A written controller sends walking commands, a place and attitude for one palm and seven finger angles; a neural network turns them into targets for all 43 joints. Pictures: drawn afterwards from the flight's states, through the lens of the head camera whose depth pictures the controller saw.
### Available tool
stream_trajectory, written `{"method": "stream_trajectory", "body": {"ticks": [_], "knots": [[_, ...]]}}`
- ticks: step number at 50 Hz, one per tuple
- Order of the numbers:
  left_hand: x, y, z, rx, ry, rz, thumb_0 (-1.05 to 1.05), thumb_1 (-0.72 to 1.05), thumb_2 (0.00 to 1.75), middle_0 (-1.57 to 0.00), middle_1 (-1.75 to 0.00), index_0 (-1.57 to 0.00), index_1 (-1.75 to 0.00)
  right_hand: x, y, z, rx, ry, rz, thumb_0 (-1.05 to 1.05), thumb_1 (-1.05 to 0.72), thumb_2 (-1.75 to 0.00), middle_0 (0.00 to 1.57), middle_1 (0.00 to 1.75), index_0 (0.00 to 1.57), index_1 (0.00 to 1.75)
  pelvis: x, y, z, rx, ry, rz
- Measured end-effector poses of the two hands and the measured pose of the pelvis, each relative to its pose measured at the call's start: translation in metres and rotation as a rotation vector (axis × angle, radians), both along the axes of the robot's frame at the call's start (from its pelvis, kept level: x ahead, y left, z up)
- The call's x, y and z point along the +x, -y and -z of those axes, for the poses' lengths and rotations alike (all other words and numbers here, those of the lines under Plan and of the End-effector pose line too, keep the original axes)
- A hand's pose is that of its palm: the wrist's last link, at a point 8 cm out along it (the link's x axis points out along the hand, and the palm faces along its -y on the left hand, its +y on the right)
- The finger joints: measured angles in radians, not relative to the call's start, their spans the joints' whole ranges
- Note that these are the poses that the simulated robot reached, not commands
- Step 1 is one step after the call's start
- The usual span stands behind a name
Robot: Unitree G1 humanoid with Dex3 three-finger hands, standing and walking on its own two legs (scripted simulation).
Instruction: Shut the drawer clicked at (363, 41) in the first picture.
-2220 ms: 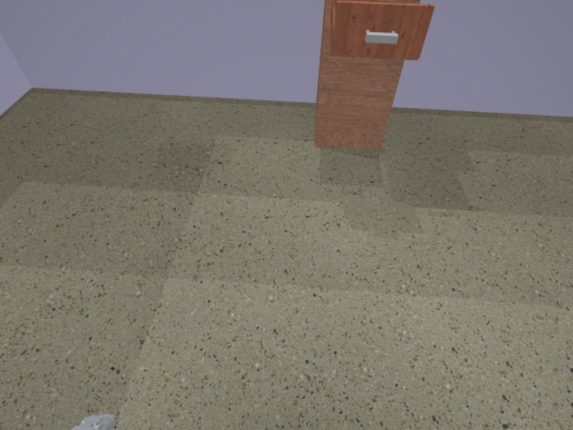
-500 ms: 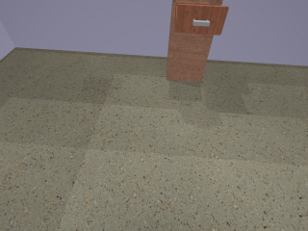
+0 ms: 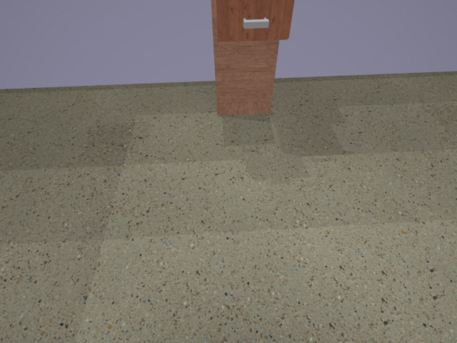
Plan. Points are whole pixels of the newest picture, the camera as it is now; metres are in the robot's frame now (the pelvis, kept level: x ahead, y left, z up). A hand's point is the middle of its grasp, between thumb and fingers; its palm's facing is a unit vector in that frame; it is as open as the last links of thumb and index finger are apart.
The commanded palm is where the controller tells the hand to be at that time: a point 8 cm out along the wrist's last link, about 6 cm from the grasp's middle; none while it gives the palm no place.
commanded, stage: walk to a spot facing it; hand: left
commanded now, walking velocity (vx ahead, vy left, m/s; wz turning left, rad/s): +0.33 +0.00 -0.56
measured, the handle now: (255, 21) +1.35 +0.00 +0.00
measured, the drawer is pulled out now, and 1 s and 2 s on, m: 0.30 0.30 0.30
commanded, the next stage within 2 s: turn to face it in 1.76 s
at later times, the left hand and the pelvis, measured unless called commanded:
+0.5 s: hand (128, 304) +0.22 +0.25 -0.18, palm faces -0.17 -0.97 -0.19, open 7.4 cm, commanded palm none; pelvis +0.19 +0.05 +0.01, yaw -16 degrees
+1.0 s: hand (241, 174) +0.60 +0.02 -0.16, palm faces -0.54 -0.83 -0.15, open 7.4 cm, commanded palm none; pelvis +0.39 -0.05 +0.00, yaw -29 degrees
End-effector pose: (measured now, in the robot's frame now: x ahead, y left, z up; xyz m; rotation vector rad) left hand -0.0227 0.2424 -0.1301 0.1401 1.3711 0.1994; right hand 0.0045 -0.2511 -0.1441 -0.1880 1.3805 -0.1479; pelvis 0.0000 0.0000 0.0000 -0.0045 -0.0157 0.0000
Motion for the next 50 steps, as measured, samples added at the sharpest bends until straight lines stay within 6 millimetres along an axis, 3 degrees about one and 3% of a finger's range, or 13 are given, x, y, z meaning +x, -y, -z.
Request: {"method": "stream_trajectory", "body": {"ticks": [4,11,16,19,21,24,28,31,35,39,43,47,50], "knots": [[0.002,0.018,-0.009,-0.023,-0.048,-0.003,0.01,0.91,0.9,-0.2,-0.3,-0.2,-0.3,0.031,-0.001,-0.013,0.008,0.022,0.019,0.01,-0.91,-0.9,0.2,0.3,0.2,0.3,0.022,0.002,-0.012,0.004,-0.009,0.04],[0.027,0.02,-0.018,-0.059,-0.16,0.05,0.01,0.9,0.9,-0.2,-0.3,-0.21,-0.3,0.13,-0.015,-0.034,0.028,0.226,0.067,0.01,-0.91,-0.9,0.2,0.3,0.2,0.3,0.068,-0.006,-0.022,0.006,-0.032,0.113],[0.077,-0.003,-0.01,-0.048,-0.165,0.068,0.01,0.9,0.9,-0.2,-0.3,-0.21,-0.3,0.208,-0.035,-0.041,0.028,0.32,0.051,0.01,-0.91,-0.9,0.2,0.3,0.2,0.3,0.112,-0.022,-0.016,-0.006,-0.033,0.153],[0.119,-0.025,0.005,-0.042,-0.158,0.091,0.01,0.9,0.9,-0.2,-0.3,-0.21,-0.3,0.25,-0.046,-0.04,0.002,0.381,0.05,0.01,-0.91,-0.9,0.2,0.3,0.2,0.3,0.146,-0.035,-0.005,-0.012,-0.031,0.188],[0.154,-0.04,0.017,-0.04,-0.15,0.121,0.01,0.9,0.9,-0.2,-0.3,-0.21,-0.3,0.266,-0.05,-0.038,-0.028,0.42,0.072,0.01,-0.91,-0.9,0.2,0.3,0.2,0.3,0.165,-0.044,0.003,-0.017,-0.021,0.219],[0.222,-0.055,0.018,-0.026,-0.091,0.2,0.01,0.91,0.9,-0.2,-0.3,-0.2,-0.3,0.26,-0.056,-0.042,-0.046,0.4,0.141,0.01,-0.91,-0.9,0.2,0.3,0.21,0.3,0.187,-0.049,-0.002,-0.007,-0.004,0.271],[0.325,-0.054,0.003,-0.023,0.053,0.297,0.01,0.91,0.9,-0.19,-0.3,-0.2,-0.3,0.227,-0.065,-0.043,-0.054,0.281,0.253,0.0,-0.91,-0.9,0.2,0.3,0.21,0.3,0.218,-0.053,-0.015,-0.005,-0.006,0.314],[0.394,-0.041,-0.011,-0.028,0.145,0.363,0.01,0.91,0.9,-0.19,-0.3,-0.2,-0.3,0.197,-0.067,-0.043,-0.073,0.181,0.35,0.0,-0.93,-0.9,0.2,0.3,0.21,0.3,0.241,-0.053,-0.021,0.001,-0.014,0.345],[0.468,-0.011,-0.021,-0.047,0.211,0.452,0.01,0.91,0.9,-0.19,-0.3,-0.2,-0.3,0.161,-0.077,-0.042,-0.063,0.041,0.45,0.0,-0.93,-0.9,0.2,0.3,0.2,0.3,0.272,-0.048,-0.024,0.008,-0.016,0.383],[0.527,0.034,-0.023,-0.076,0.229,0.548,0.01,0.91,0.9,-0.19,-0.3,-0.2,-0.3,0.136,-0.094,-0.04,-0.024,-0.086,0.543,0.0,-0.92,-0.9,0.2,0.3,0.2,0.3,0.303,-0.034,-0.023,0.011,-0.014,0.422],[0.579,0.091,-0.018,-0.109,0.234,0.642,0.01,0.91,0.9,-0.19,-0.3,-0.2,-0.3,0.125,-0.112,-0.037,0.039,-0.2,0.629,0.01,-0.91,-0.9,0.2,0.3,0.2,0.3,0.334,-0.011,-0.017,0.012,-0.017,0.456],[0.625,0.151,-0.007,-0.141,0.277,0.71,0.01,0.91,0.9,-0.19,-0.3,-0.2,-0.3,0.132,-0.118,-0.028,0.117,-0.296,0.695,0.01,-0.91,-0.9,0.2,0.3,0.2,0.3,0.367,0.024,-0.002,0.009,-0.02,0.482],[0.64,0.175,-0.001,-0.153,0.306,0.697,0.01,0.91,0.9,-0.19,-0.3,-0.2,-0.3,0.158,-0.101,-0.019,0.148,-0.305,0.715,0.01,-0.91,-0.9,0.2,0.3,0.2,0.3,0.385,0.046,0.004,0.003,-0.009,0.499]]}}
